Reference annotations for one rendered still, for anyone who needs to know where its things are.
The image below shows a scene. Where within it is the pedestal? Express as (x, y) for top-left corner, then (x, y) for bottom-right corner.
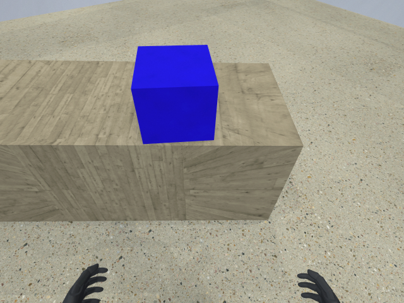
(0, 60), (304, 222)

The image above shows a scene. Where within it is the carton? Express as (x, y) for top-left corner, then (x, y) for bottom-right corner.
(131, 45), (218, 144)

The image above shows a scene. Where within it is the right robot hand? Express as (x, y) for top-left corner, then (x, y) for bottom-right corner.
(297, 269), (340, 303)

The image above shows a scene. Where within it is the left robot hand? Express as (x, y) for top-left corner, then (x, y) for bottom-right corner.
(62, 263), (108, 303)

